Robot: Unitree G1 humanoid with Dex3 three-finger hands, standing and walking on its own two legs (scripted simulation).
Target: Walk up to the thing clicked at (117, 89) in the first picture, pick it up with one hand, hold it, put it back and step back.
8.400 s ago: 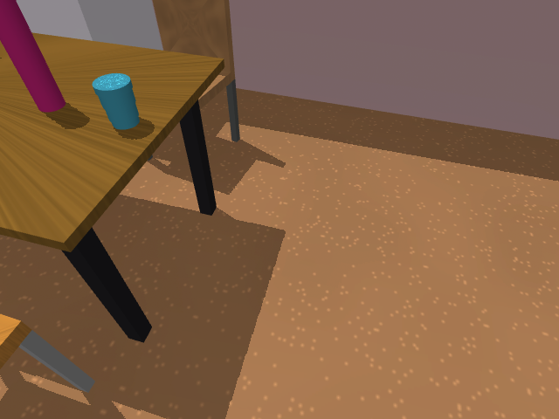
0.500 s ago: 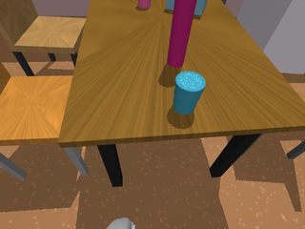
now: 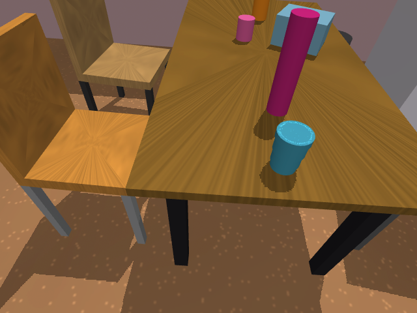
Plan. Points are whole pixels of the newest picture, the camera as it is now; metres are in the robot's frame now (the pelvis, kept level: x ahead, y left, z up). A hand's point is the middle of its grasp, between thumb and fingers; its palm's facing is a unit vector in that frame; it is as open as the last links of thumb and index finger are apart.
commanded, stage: walk up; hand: right
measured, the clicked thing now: (288, 149) +0.51 -0.20 +0.02
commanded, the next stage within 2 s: stand in 1.44 s
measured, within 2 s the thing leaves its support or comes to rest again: neither
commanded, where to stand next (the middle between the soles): +0.10 -0.01 m, yaw -4 degrees
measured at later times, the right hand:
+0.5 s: hand out of the picture +0.09 -0.27 -0.15, palm faces +0.01 +0.94 -0.35, open 7.4 cm
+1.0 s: hand out of the picture +0.12 -0.28 -0.13, palm faces +0.04 +0.94 -0.34, open 7.4 cm
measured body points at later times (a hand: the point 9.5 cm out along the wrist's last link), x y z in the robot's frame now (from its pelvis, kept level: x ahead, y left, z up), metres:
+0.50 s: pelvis +0.04 -0.01 +0.01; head +0.06 -0.02 +0.46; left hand +0.15 +0.29 -0.11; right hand +0.09 -0.32 -0.12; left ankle +0.01 +0.11 -0.72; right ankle +0.07 -0.16 -0.72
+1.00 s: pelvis +0.05 -0.02 +0.02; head +0.07 -0.02 +0.47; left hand +0.15 +0.28 -0.11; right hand +0.12 -0.33 -0.11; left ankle +0.01 +0.11 -0.72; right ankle +0.07 -0.16 -0.72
